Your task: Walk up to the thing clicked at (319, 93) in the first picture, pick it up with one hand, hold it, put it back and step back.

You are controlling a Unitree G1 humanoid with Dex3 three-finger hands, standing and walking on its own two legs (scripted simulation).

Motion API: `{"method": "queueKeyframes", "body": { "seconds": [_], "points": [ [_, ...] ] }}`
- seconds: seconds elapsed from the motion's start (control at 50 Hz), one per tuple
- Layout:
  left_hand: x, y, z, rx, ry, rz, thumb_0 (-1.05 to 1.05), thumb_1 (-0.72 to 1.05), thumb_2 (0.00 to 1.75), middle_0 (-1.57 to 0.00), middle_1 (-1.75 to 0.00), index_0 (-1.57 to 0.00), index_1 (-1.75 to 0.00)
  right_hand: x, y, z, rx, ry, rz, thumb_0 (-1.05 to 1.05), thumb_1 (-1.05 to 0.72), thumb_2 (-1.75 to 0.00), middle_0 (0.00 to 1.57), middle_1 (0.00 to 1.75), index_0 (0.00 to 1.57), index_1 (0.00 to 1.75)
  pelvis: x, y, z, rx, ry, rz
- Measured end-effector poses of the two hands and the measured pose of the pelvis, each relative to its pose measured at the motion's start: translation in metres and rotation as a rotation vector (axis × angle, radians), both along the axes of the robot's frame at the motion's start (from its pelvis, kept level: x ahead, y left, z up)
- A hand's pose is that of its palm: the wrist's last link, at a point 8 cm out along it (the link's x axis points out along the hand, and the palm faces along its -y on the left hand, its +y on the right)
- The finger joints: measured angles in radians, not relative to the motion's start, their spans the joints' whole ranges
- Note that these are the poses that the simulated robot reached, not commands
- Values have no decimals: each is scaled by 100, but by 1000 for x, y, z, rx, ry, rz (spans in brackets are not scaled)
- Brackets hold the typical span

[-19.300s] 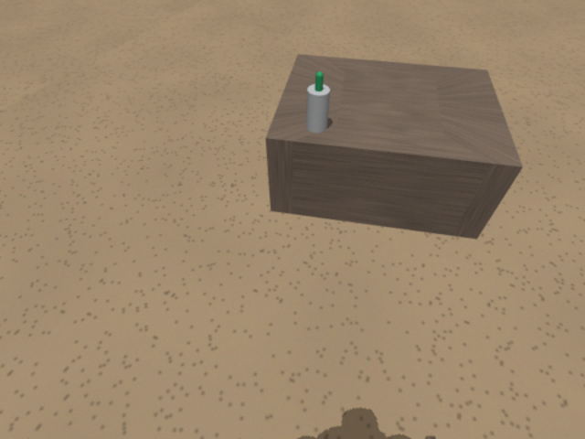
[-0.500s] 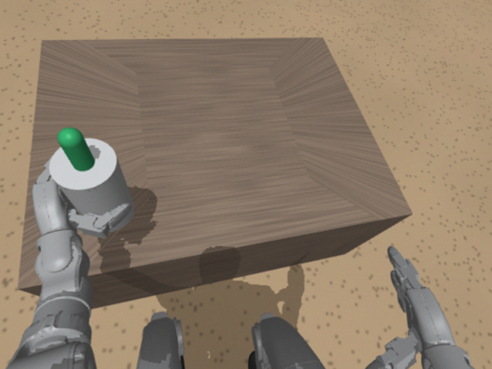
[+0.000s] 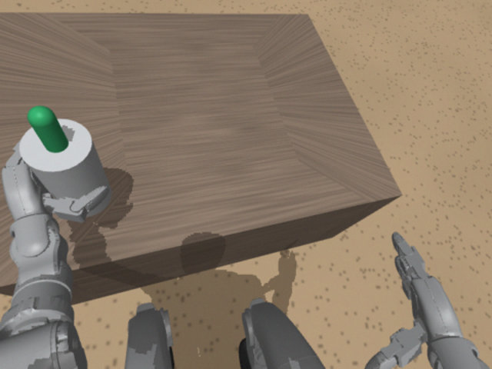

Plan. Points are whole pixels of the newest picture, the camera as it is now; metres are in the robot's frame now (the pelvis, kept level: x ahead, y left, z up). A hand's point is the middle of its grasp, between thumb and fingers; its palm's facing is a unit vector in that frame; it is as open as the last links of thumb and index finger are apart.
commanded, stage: lower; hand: left
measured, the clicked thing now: (67, 162) +0.45 +0.21 +0.01
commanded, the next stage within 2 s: loosen in 1.10 s
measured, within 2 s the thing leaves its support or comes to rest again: rests again in 1.14 s
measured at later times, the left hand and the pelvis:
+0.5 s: hand (78, 190) +0.45 +0.22 -0.09, palm faces +0.23 -0.97 -0.03, open 11.3 cm; pelvis -0.01 +0.00 -0.03, yaw -1 degrees
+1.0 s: hand (88, 196) +0.45 +0.21 -0.13, palm faces +0.23 -0.97 -0.04, open 11.3 cm; pelvis -0.01 +0.00 -0.05, yaw -2 degrees
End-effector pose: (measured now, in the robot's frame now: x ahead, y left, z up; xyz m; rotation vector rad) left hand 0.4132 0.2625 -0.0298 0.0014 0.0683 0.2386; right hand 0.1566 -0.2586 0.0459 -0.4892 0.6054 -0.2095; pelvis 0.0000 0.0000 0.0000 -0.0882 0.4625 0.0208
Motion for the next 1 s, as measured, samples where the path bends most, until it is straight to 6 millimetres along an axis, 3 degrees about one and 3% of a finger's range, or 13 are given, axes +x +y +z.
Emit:
{"method": "queueKeyframes", "body": {
  "seconds": [0.34, 1.0],
  "points": [
    [3, 5, -50, 8, 26, 4, 0, -56, 111, -64, -94, -67, -96, -1, 0, -6, -77, -11, 25, -1, 49, -6, 6, 5, 6, 5, -5, 0, -26, -18, 52, -7],
    [8, -1, -93, 15, 49, -4, 0, -56, 110, -63, -94, -67, -96, 0, -1, -8, -132, -33, 38, -1, 49, -6, 6, 5, 6, 5, -6, -2, -51, -25, 96, -17]
  ]
}}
